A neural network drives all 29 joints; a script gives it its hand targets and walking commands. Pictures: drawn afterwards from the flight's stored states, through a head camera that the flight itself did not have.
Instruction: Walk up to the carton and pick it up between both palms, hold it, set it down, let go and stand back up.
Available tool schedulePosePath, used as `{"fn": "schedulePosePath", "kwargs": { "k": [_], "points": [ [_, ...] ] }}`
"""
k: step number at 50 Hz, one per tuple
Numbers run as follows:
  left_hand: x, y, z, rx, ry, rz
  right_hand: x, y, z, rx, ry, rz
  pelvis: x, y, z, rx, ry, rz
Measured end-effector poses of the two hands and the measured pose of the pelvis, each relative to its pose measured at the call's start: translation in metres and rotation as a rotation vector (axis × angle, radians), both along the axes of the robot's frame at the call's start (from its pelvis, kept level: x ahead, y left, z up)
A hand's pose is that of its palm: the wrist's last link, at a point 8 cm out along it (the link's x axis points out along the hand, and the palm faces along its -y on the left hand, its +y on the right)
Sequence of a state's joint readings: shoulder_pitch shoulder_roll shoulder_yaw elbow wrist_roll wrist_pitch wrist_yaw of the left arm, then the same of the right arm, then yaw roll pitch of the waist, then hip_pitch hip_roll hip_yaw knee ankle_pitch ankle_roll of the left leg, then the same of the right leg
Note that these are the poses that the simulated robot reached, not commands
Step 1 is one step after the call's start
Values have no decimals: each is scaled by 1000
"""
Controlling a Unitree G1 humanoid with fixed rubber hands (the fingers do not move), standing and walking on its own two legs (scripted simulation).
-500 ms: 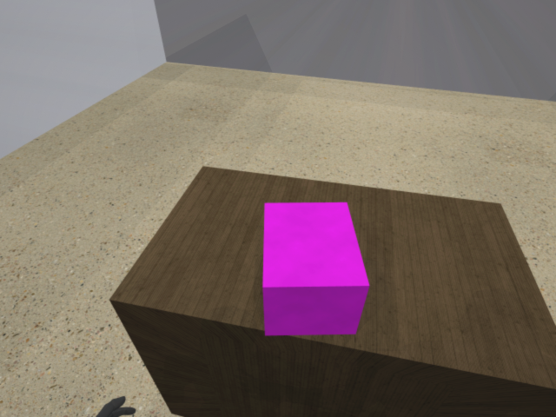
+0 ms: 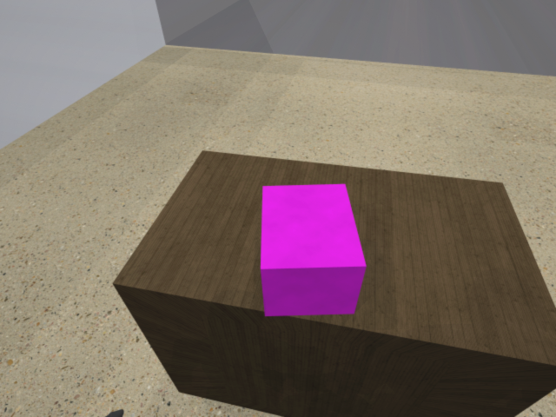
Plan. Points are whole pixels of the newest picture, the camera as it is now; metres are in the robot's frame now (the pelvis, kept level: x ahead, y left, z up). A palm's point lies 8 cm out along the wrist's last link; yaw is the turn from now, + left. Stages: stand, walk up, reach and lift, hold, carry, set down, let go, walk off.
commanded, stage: stand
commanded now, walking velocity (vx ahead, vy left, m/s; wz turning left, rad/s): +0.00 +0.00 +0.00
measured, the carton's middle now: (306, 247) +0.46 -0.02 -0.05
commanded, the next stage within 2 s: none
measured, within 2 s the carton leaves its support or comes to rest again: neither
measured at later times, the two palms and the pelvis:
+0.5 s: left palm out of the picture +0.09 +0.29 -0.10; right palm out of the picture +0.06 -0.26 -0.12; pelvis +0.00 +0.00 +0.00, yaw +0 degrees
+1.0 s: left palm out of the picture +0.09 +0.29 -0.10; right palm out of the picture +0.05 -0.26 -0.12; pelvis +0.00 +0.00 +0.00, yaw +0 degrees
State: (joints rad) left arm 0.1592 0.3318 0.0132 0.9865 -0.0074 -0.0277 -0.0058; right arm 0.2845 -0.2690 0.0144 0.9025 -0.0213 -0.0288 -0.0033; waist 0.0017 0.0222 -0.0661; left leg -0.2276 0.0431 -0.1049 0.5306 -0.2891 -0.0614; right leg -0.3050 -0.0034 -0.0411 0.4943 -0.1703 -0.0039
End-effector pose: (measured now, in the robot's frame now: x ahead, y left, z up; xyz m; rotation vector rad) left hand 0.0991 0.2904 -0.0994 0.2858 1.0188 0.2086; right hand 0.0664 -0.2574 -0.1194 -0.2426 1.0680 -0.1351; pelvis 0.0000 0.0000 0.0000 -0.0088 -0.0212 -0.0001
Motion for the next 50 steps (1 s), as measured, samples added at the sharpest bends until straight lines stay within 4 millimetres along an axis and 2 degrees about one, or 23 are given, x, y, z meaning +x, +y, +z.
{"fn": "schedulePosePath", "kwargs": {
  "k": [32,50],
  "points": [
    [-7,-5,-4,-9,32,3,-10,-3,-4,-5,44,-3,-2,0,0,1,-3,0],
    [-9,-1,-4,0,44,3,-12,-4,-5,-7,59,-4,-2,0,0,0,-2,0]
  ]
}}
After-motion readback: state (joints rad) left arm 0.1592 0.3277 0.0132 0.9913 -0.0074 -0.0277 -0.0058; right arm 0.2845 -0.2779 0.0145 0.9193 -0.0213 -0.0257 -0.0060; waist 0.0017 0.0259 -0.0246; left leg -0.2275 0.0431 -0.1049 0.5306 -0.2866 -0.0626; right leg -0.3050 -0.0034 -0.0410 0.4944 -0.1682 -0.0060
